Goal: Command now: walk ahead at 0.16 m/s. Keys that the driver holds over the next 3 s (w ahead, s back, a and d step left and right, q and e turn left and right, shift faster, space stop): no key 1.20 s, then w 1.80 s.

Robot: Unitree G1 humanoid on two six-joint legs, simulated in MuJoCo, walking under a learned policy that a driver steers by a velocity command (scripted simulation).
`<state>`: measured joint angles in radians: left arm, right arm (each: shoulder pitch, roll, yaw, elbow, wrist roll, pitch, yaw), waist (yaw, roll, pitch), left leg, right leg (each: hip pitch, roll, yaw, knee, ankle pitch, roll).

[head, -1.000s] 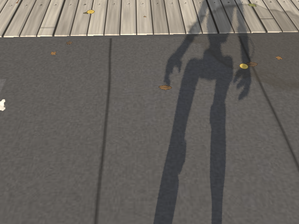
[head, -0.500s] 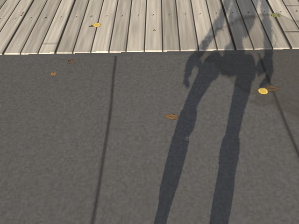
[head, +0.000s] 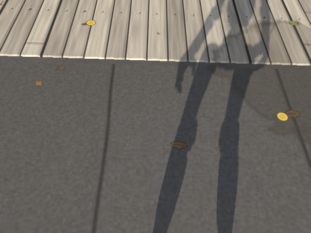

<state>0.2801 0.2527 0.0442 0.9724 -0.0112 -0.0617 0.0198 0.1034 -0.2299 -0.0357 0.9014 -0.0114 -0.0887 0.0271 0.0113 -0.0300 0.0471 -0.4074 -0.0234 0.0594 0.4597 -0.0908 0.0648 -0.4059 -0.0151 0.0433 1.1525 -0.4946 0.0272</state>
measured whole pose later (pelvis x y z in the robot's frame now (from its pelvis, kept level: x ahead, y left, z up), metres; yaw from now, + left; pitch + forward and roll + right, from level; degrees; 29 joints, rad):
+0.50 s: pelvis +0.07 -0.02 +0.00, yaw +0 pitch +0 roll +0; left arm 0.24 0.19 0.05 1.05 0.00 -0.02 0.04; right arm 0.17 -0.21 -0.03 1.03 -0.01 -0.01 -0.02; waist 0.00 0.01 0.03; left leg -0.25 -0.02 0.05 0.47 -0.22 0.03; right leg -0.24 -0.03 0.00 0.50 -0.26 0.02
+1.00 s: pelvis +0.08 -0.02 +0.00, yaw +1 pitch -1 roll +0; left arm 0.23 0.18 0.04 1.11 0.00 0.00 0.05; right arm 0.18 -0.19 -0.03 1.10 0.00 0.00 -0.03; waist 0.00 0.00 0.04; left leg -0.22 0.00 0.04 0.49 -0.25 0.02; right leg -0.18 -0.02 -0.01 0.49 -0.28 0.02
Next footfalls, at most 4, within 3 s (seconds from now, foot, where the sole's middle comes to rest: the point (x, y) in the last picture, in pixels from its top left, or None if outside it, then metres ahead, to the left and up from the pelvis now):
0.24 right None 0.11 -0.15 -0.77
1.96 left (139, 212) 0.53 0.08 -0.77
2.50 right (192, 149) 0.85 -0.17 -0.77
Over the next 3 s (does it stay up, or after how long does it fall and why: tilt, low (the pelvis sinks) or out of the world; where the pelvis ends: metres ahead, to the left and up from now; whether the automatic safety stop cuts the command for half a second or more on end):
stays up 0.94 -0.05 0.00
